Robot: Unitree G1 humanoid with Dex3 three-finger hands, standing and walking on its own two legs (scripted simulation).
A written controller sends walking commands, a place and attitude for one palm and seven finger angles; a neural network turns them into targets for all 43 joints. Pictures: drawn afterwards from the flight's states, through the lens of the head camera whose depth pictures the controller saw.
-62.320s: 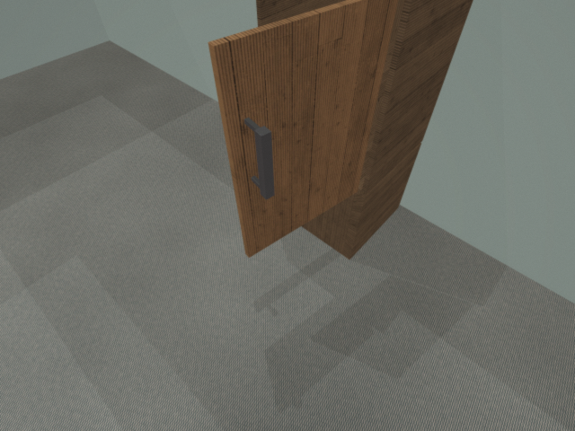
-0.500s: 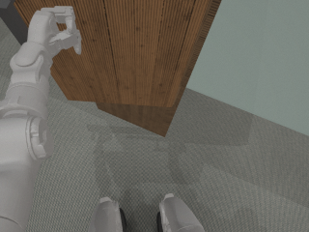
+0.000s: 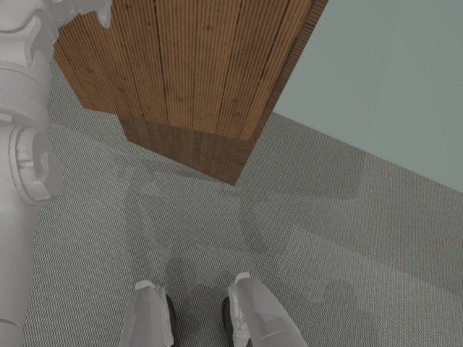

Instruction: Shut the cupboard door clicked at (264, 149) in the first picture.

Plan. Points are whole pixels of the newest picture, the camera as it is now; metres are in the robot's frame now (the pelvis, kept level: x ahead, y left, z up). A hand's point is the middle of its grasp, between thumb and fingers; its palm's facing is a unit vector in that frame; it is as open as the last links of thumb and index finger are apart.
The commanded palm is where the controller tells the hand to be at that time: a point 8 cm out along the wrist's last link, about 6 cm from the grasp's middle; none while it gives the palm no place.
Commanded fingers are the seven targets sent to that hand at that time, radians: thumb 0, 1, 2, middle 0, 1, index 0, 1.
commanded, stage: pull the fist back off the door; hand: left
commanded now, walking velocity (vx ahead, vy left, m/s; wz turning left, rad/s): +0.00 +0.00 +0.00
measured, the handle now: out of the picture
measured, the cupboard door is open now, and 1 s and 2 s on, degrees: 14 9 9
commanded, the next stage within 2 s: draw the hand back to the body in 0.90 s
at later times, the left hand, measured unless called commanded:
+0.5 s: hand out of the picture +0.60 +0.08 +0.14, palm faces +0.11 -0.99 -0.02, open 3.1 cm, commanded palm +0.55 +0.11 +0.14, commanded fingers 0.00 0.90 0.90 -1.30 -1.50 -1.30 -1.50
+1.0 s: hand (125, 45) +0.51 +0.07 +0.14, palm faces +0.11 -0.99 -0.04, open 3.1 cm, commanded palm +0.49 +0.12 +0.14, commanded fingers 0.00 0.90 0.90 -1.30 -1.50 -1.30 -1.50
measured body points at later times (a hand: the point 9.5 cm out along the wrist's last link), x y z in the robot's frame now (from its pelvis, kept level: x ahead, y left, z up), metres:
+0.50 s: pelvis +0.03 +0.00 +0.04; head +0.18 +0.00 +0.46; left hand +0.59 +0.13 +0.14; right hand -0.06 -0.23 -0.07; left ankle +0.07 +0.11 -0.62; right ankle +0.01 -0.11 -0.62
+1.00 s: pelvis +0.03 -0.03 +0.05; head +0.12 -0.03 +0.49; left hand +0.50 +0.12 +0.14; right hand +0.11 -0.28 -0.07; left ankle +0.07 +0.11 -0.62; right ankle +0.01 -0.11 -0.62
